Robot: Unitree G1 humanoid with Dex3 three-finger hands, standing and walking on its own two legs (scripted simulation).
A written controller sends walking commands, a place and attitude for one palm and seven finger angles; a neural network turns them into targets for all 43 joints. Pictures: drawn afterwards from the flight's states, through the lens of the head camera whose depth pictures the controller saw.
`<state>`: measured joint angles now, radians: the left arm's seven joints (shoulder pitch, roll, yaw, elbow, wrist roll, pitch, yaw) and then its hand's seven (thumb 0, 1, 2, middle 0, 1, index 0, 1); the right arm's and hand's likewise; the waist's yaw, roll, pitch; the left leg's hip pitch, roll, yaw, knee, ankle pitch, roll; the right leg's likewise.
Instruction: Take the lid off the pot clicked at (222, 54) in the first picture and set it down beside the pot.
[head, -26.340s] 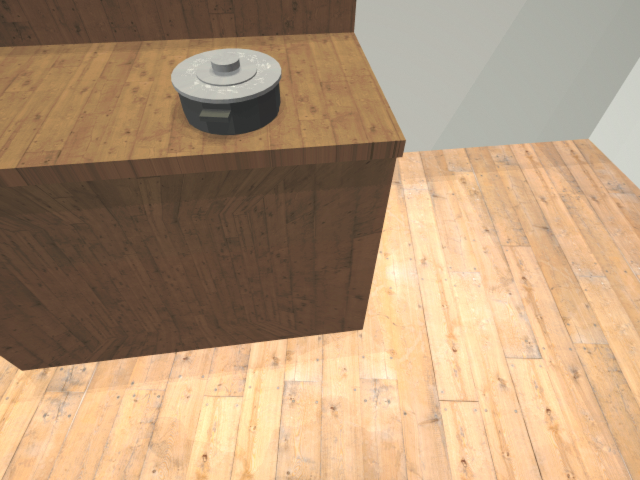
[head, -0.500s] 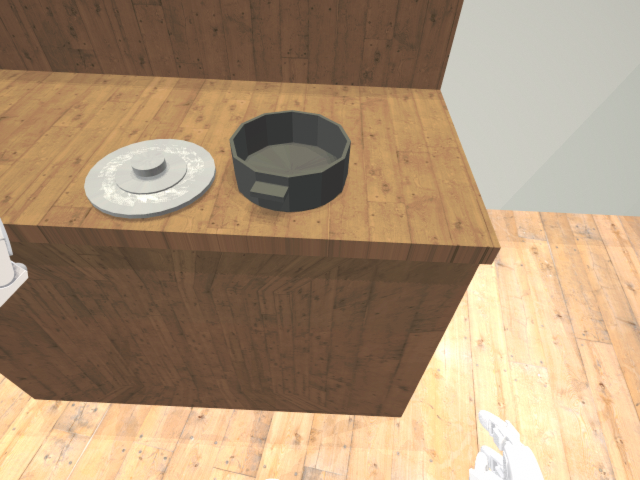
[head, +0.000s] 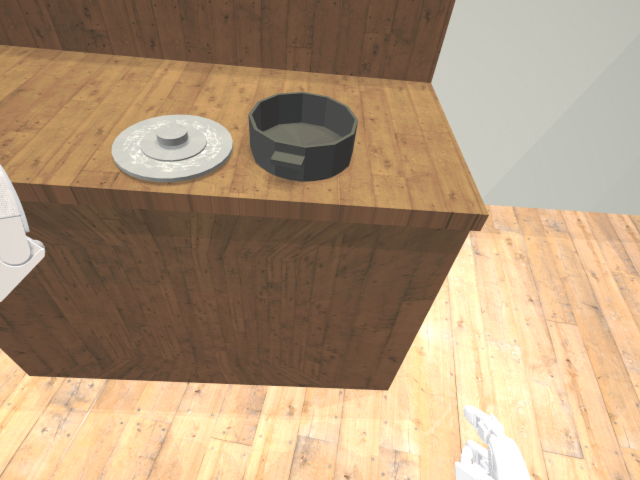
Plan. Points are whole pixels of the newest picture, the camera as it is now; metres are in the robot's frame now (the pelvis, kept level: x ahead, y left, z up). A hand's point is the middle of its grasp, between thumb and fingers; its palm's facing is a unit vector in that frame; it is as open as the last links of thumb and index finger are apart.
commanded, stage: step back with the hand held close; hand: left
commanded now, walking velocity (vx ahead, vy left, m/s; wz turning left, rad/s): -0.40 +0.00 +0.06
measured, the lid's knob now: (172, 134) +0.64 +0.32 +0.08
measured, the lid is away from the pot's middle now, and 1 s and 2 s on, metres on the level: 0.24 0.24 0.24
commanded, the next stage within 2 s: stop stepping back and stand still in 0.04 s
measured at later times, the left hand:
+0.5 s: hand out of the picture +0.03 +0.27 +0.30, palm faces +0.58 -0.79 -0.20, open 7.4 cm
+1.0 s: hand out of the picture +0.04 +0.30 +0.23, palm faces +0.53 -0.78 -0.35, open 7.4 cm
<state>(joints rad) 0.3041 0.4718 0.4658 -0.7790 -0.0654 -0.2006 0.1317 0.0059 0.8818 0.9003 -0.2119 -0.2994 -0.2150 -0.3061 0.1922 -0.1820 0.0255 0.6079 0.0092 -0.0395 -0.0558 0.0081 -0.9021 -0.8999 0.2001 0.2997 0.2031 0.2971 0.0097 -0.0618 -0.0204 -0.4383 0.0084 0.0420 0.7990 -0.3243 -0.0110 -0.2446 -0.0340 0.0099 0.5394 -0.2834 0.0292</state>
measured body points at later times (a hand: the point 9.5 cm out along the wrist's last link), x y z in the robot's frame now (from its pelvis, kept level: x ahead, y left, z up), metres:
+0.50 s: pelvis -0.15 +0.03 -0.01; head -0.20 +0.04 +0.44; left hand +0.00 +0.31 +0.31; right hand +0.00 -0.23 -0.08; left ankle -0.11 +0.14 -0.73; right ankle -0.10 -0.10 -0.72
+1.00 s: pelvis -0.19 +0.03 +0.00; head -0.22 +0.02 +0.45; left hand +0.01 +0.34 +0.25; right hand -0.01 -0.19 -0.09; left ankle -0.15 +0.16 -0.73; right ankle -0.16 -0.08 -0.70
